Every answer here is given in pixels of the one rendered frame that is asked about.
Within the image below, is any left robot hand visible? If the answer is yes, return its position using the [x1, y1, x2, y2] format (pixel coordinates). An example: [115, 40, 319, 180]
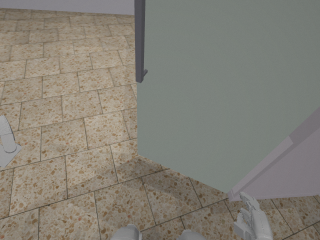
[0, 115, 22, 168]

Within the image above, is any fridge door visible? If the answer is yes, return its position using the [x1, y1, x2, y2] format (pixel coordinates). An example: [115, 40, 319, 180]
[136, 0, 320, 194]

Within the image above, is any robot left thigh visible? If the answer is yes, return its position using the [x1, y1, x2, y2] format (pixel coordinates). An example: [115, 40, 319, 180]
[110, 226, 143, 240]

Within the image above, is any right robot hand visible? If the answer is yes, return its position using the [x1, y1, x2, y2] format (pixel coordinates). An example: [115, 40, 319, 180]
[233, 191, 274, 240]

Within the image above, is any handle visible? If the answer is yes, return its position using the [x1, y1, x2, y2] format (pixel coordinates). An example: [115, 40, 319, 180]
[134, 0, 148, 83]

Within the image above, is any robot left shin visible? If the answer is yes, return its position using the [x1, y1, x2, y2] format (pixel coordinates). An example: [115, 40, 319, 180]
[127, 224, 137, 228]

